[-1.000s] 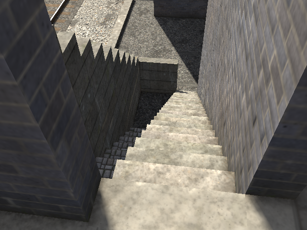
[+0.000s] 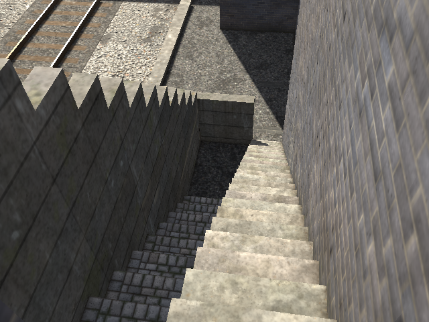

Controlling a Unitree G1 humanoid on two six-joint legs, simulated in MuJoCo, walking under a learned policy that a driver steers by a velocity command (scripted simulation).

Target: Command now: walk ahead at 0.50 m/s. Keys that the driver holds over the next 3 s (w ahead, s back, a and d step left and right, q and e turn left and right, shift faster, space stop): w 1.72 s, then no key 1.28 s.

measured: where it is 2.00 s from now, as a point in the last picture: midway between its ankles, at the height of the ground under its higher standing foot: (246, 278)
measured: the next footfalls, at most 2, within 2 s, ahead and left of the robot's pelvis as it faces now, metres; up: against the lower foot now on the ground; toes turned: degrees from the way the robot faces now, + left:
left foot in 0.22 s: +0.17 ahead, +0.18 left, +0.00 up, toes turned +1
right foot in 0.64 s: +0.36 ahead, -0.04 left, -0.20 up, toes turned -4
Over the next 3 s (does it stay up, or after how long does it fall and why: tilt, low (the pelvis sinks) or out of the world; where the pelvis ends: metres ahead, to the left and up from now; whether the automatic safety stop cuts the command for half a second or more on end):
stays up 1.05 -0.06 -0.82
